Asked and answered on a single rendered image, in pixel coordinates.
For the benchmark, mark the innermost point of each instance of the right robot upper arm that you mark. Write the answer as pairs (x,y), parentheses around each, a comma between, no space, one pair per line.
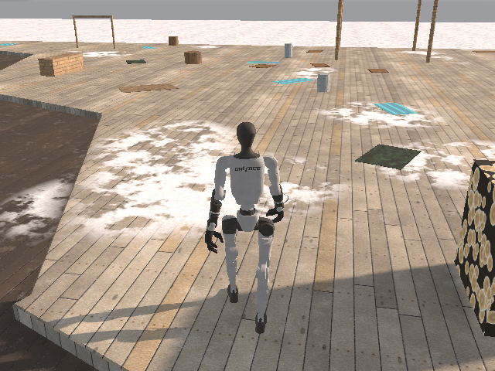
(273,173)

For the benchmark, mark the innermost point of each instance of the robot right forearm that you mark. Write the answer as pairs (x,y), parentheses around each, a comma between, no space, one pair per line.
(278,201)

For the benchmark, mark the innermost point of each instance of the left robot upper arm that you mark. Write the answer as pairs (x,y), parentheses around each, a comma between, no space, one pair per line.
(220,177)

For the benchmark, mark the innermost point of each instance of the robot right shin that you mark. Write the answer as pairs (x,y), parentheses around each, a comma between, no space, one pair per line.
(262,295)

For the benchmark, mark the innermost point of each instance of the robot right hand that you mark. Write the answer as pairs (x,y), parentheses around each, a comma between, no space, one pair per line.
(272,212)

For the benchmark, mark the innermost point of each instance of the humanoid robot head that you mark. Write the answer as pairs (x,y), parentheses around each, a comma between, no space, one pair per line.
(245,134)

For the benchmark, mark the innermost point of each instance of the robot left forearm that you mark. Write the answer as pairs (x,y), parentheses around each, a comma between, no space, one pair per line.
(214,213)

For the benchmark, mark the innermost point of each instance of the robot left hand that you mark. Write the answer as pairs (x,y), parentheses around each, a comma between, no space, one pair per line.
(208,240)

